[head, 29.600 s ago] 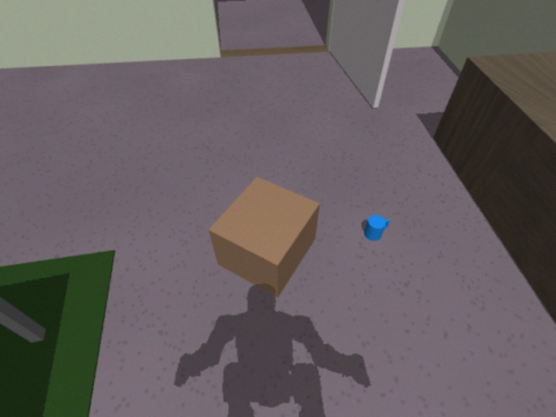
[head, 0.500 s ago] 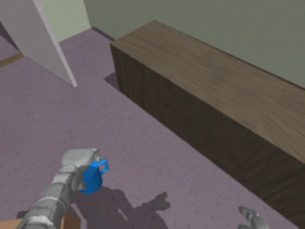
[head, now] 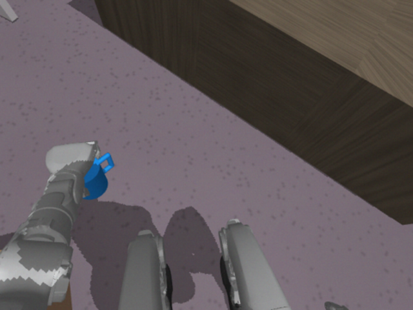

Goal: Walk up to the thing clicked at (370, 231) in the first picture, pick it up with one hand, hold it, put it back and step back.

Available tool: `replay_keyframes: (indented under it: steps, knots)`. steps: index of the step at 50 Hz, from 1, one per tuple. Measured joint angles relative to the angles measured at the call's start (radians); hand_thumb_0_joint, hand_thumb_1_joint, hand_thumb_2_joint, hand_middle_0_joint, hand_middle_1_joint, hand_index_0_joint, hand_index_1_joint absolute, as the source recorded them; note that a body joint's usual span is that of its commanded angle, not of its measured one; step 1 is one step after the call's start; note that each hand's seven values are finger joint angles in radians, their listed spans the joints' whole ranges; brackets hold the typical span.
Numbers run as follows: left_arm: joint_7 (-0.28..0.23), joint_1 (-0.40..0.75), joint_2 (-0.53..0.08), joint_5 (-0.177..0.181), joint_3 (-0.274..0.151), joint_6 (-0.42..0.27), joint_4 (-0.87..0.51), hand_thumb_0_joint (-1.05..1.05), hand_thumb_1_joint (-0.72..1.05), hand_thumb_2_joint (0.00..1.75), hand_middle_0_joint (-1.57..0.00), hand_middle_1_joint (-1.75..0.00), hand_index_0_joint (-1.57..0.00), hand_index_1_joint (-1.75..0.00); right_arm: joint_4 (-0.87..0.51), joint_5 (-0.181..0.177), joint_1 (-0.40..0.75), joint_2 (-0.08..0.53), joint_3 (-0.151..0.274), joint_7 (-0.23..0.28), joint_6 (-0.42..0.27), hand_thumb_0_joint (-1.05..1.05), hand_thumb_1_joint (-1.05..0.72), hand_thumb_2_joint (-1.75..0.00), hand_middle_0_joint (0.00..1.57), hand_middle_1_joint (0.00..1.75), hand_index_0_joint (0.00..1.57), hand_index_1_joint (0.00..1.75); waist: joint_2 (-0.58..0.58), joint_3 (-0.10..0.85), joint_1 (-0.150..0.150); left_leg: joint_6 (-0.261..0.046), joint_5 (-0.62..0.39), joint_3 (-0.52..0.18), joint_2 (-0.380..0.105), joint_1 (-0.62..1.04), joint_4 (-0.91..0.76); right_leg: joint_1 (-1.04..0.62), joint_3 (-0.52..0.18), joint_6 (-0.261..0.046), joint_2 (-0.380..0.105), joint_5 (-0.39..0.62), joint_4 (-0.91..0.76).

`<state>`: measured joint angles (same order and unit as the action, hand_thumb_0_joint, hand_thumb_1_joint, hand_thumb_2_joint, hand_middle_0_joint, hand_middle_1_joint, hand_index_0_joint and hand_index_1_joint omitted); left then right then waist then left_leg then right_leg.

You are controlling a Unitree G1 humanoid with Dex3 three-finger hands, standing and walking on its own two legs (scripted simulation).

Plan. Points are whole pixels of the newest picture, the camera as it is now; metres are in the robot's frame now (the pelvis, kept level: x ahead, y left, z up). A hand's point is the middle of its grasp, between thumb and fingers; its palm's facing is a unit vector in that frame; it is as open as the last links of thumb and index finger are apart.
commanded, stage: crouch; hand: left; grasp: from above
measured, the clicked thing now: (93, 173) +0.44 +0.23 -0.18
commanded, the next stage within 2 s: lower in 1.04 s
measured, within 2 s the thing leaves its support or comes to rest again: neither
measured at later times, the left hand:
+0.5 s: hand (100, 183) +0.44 +0.24 -0.29, palm faces -0.45 -0.03 -0.89, open 10.1 cm
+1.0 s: hand (106, 186) +0.45 +0.24 -0.36, palm faces -0.46 -0.03 -0.89, open 10.1 cm
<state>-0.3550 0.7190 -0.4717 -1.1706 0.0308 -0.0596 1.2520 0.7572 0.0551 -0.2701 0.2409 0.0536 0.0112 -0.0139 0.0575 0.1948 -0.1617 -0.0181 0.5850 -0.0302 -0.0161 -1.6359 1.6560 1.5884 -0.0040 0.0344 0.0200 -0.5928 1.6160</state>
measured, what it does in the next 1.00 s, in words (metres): lowers itself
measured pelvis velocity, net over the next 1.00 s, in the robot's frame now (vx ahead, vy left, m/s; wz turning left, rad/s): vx -0.01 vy -0.01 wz -0.07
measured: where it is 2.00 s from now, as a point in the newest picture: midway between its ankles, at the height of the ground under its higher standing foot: (200, 301)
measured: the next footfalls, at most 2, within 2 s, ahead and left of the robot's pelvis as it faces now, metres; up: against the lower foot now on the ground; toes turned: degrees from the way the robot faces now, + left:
none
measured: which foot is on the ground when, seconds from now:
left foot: down 0.00-1.00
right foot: down 0.00-1.00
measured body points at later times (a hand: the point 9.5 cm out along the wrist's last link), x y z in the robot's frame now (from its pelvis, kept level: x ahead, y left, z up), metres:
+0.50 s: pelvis +0.00 -0.01 -0.12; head +0.23 +0.03 +0.26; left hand +0.46 +0.24 -0.24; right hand +0.06 -0.29 -0.24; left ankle +0.07 +0.11 -0.52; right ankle +0.07 -0.14 -0.52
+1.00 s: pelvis -0.01 -0.01 -0.18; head +0.24 +0.03 +0.19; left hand +0.47 +0.24 -0.31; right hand +0.01 -0.28 -0.29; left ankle +0.07 +0.11 -0.52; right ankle +0.07 -0.14 -0.52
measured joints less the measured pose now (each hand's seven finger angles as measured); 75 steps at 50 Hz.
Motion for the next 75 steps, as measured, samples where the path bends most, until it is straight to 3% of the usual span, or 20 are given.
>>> replay_keyframes:
  steps: [7,19,25,39,50,67,75]
  knots:
    - [0.005,0.039,-0.04,-0.026,-0.031,-0.051,0.022,0.01,-0.03,0.61,-0.62,-0.77,-0.61,-0.74,-0.005,0.018,0.033,-0.009,-0.023,-0.032,-0.03,0.01,-0.9,-0.89,0.2,0.3,0.2,0.3,0.004,-0.003,-0.012,0.0,0.033,-0.016,0.008,-0.202,0.169,0.191,0.013,0.003,-0.004,-0.04,0.165]
    - [-0.058,0.111,-0.084,-0.077,-0.075,-0.083,0.067,0.01,-0.05,0.61,-0.66,-0.75,-0.64,-0.72,-0.012,0.058,0.097,0.008,-0.036,-0.085,-0.065,0.0,-0.91,-0.9,0.2,0.3,0.2,0.3,-0.027,-0.029,-0.022,0.016,0.08,-0.05,0.013,-0.388,0.355,0.366,0.042,-0.003,-0.001,-0.094,0.347]
    - [-0.066,0.151,-0.119,-0.076,-0.1,-0.077,0.104,0.01,-0.06,0.62,-0.66,-0.75,-0.65,-0.72,-0.023,0.066,0.113,0.016,-0.04,-0.104,-0.062,0.0,-0.91,-0.9,0.2,0.3,0.2,0.3,-0.038,-0.047,-0.03,0.021,0.099,-0.062,0.004,-0.434,0.42,0.414,0.052,-0.008,0.01,-0.106,0.406]
    - [-0.031,0.187,-0.177,-0.074,-0.114,-0.102,0.129,0.01,-0.04,0.57,-0.67,-0.74,-0.65,-0.71,-0.008,0.07,0.097,0.011,-0.051,-0.128,-0.043,0.0,-0.92,-0.9,0.2,0.3,0.2,0.3,-0.048,-0.095,-0.045,0.02,0.108,-0.071,0.0,-0.533,0.542,0.512,0.056,-0.002,0.02,-0.11,0.521]
    - [-0.05,0.214,-0.21,-0.093,-0.138,-0.116,0.163,0.01,-0.04,0.57,-0.67,-0.73,-0.66,-0.7,0.0,0.081,0.092,0.01,-0.073,-0.131,-0.045,0.0,-0.92,-0.9,0.2,0.3,0.2,0.3,-0.055,-0.124,-0.065,0.021,0.1,-0.077,0.002,-0.593,0.613,0.57,0.06,0.0,0.022,-0.102,0.591]
    - [-0.046,0.27,-0.276,-0.095,-0.134,-0.135,0.254,0.0,-0.06,0.6,-0.68,-0.73,-0.66,-0.7,-0.006,0.092,0.116,0.035,-0.123,-0.137,-0.052,0.0,-0.92,-0.9,0.2,0.3,0.2,0.3,-0.068,-0.163,-0.084,0.03,0.104,-0.104,0.002,-0.648,0.694,0.622,0.082,-0.002,0.03,-0.098,0.66]
    - [-0.079,0.251,-0.298,-0.114,-0.151,-0.157,0.245,0.0,-0.05,0.59,-0.68,-0.73,-0.66,-0.7,-0.007,0.105,0.128,0.036,-0.134,-0.143,-0.055,0.0,-0.91,-0.9,0.2,0.3,0.2,0.3,-0.088,-0.188,-0.095,0.031,0.109,-0.117,0.006,-0.686,0.751,0.653,0.092,0.001,0.032,-0.103,0.708]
